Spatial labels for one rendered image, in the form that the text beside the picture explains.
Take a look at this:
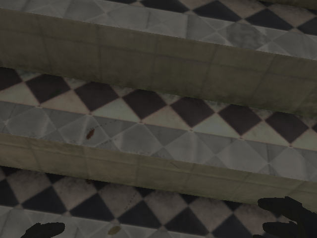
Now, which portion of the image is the robot right hand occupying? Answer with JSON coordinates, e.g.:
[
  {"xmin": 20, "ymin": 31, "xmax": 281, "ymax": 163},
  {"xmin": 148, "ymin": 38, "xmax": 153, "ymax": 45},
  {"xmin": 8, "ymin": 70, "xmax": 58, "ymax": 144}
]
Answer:
[{"xmin": 253, "ymin": 196, "xmax": 317, "ymax": 238}]

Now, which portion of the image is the robot left hand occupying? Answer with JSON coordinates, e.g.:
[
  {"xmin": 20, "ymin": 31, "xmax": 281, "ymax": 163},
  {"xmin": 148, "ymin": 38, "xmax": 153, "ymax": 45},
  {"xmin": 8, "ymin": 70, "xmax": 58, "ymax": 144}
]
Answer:
[{"xmin": 21, "ymin": 222, "xmax": 65, "ymax": 238}]

